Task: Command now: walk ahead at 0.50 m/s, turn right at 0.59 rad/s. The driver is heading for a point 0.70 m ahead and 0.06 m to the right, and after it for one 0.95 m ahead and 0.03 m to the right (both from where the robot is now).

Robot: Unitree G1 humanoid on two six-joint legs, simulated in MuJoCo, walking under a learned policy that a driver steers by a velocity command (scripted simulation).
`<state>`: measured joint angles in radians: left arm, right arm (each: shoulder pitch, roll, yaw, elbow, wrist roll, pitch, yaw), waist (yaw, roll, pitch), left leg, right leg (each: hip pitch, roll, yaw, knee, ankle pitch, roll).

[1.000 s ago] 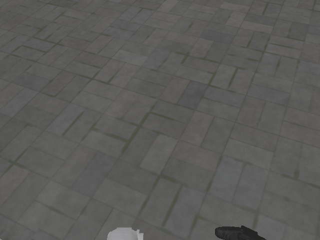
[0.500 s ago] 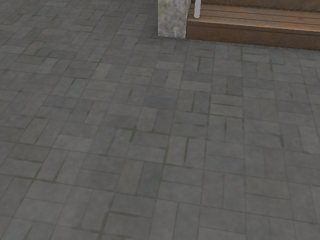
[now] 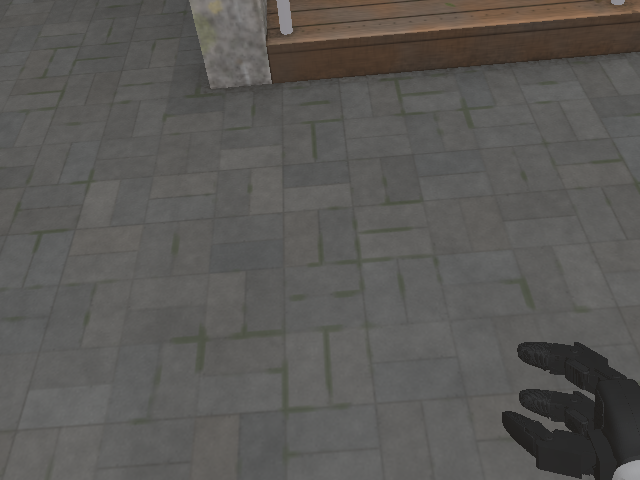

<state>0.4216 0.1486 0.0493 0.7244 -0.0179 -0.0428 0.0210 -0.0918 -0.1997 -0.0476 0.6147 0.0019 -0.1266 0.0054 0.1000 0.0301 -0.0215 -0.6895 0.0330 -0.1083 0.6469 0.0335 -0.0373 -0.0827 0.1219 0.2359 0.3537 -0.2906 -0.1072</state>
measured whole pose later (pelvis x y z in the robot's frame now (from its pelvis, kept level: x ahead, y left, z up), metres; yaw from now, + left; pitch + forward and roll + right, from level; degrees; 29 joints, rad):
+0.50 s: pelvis +0.27 +0.02 -0.01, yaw -19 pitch +4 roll +3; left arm 0.08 0.26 0.05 0.56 -0.02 -0.02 -0.03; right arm 0.35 -0.28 -0.07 0.89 0.00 -0.09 0.00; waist -0.12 -0.03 -0.01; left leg -0.07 0.00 0.16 0.31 -0.30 -0.01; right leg -0.70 -0.10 0.04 0.80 -0.10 -0.03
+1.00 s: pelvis +0.53 -0.10 -0.01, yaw -17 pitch +3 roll -2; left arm 0.31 0.25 0.06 0.76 0.00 -0.08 0.01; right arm 0.11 -0.26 -0.04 0.76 0.00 -0.05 0.04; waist 0.05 0.05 0.00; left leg -0.72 0.07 -0.03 0.70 0.07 0.01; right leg -0.03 0.02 -0.14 0.30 -0.32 -0.01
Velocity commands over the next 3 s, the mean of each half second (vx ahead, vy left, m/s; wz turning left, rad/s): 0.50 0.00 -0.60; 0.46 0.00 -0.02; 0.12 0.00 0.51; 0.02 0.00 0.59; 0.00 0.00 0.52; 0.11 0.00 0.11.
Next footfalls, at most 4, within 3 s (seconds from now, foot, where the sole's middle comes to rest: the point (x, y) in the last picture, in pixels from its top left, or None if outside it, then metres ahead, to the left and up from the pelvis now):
0.10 left None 0.26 0.16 -0.78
0.60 right None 0.43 -0.18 -0.78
1.08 left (416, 359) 0.78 -0.06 -0.78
1.58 right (512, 373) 0.76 -0.27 -0.78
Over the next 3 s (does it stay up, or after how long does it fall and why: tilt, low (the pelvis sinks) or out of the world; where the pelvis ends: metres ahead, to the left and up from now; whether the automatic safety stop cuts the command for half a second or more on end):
stays up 0.71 -0.12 -0.02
